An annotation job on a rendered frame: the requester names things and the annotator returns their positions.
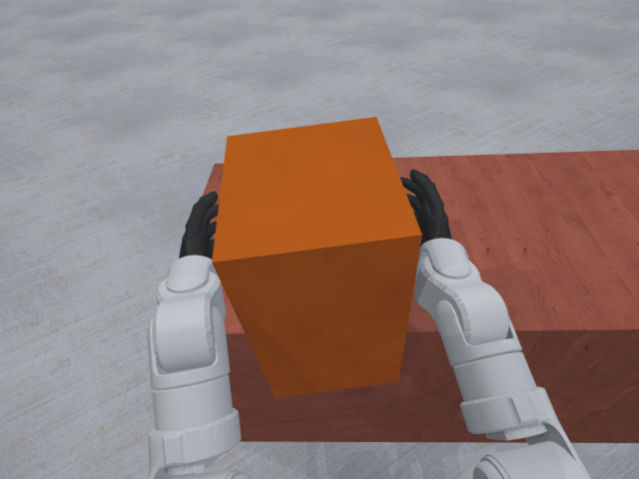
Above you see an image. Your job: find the robot right upper arm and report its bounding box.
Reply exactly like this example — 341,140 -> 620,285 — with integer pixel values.
473,441 -> 588,479

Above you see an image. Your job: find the pedestal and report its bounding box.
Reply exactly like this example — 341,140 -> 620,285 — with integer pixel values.
203,150 -> 639,443

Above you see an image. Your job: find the robot right hand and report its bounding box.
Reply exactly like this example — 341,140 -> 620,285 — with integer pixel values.
400,170 -> 452,246

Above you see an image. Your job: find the robot left forearm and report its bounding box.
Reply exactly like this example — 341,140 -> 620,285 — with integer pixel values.
148,255 -> 242,479

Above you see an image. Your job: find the robot left hand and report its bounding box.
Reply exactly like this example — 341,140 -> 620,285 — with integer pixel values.
179,192 -> 219,259

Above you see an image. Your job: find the carton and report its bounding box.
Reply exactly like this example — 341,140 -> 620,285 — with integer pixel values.
212,117 -> 422,398

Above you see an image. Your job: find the robot right forearm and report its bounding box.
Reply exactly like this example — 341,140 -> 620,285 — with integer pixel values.
414,239 -> 591,479

